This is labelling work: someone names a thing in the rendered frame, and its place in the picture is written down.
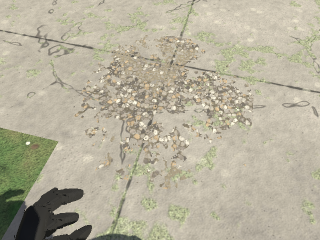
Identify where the left robot hand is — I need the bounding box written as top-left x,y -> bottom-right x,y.
14,187 -> 92,240

